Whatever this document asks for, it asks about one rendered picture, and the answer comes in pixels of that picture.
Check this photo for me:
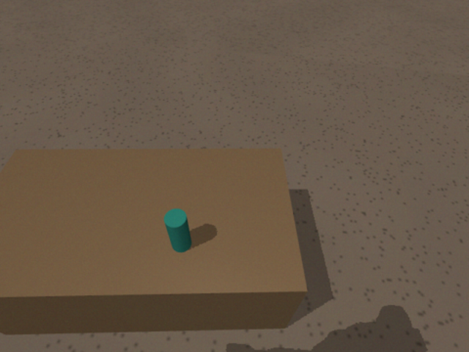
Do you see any can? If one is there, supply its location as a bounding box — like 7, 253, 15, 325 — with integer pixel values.
164, 208, 191, 252

